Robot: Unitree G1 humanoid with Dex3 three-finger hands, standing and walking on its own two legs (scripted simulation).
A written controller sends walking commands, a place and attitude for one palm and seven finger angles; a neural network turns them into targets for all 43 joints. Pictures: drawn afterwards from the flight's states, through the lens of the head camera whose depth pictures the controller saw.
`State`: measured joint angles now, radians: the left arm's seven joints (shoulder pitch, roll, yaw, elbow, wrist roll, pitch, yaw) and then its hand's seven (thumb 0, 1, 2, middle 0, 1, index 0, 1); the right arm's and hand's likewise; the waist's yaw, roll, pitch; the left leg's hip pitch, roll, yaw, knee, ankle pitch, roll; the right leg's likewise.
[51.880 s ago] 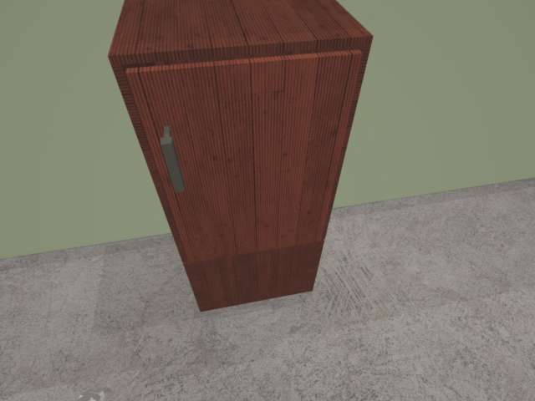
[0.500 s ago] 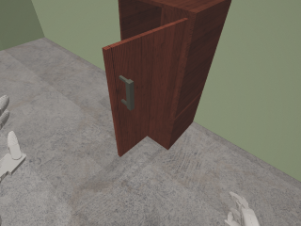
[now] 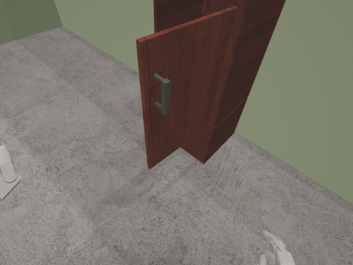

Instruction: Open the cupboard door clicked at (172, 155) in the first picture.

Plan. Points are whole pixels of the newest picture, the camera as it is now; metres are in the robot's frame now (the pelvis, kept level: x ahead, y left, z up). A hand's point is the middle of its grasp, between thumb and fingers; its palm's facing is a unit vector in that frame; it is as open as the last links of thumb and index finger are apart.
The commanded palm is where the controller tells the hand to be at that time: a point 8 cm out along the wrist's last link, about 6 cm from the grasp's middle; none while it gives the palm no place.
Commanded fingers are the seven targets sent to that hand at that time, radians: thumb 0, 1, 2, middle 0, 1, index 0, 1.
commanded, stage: stop stepping back and stand still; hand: left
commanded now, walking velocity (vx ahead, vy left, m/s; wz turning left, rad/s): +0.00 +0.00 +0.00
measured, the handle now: (161, 94) +0.58 +0.08 +0.05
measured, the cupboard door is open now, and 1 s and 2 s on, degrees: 85 85 85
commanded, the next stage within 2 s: let the arm hang, fingers relaxed in 0.08 s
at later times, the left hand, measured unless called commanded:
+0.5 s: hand out of the picture +0.05 +0.18 -0.17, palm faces +0.12 -0.97 -0.19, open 6.9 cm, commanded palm none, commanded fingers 0.00 0.90 0.90 -0.20 -0.30 -0.20 -0.30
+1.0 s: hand out of the picture -0.02 +0.20 -0.17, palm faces +0.09 -0.98 -0.20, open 7.4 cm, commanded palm none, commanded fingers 0.00 0.90 0.90 -0.20 -0.30 -0.20 -0.30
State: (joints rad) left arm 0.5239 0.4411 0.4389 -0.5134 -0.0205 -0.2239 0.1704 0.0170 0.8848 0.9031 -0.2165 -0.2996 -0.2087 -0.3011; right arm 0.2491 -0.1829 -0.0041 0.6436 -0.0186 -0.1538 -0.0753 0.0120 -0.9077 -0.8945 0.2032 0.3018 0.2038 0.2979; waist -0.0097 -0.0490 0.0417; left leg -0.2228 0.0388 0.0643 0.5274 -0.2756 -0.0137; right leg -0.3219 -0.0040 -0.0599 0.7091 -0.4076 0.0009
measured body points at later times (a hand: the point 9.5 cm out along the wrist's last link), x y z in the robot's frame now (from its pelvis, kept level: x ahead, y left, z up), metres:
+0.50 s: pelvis -0.01 +0.00 -0.01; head +0.02 +0.01 +0.44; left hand +0.04 +0.23 -0.15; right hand +0.07 -0.23 -0.15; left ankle -0.01 +0.13 -0.73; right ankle +0.03 -0.08 -0.73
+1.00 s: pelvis -0.02 +0.03 +0.01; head -0.01 +0.02 +0.46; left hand -0.03 +0.25 -0.15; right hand -0.04 -0.18 -0.16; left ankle -0.01 +0.13 -0.73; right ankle +0.03 -0.08 -0.73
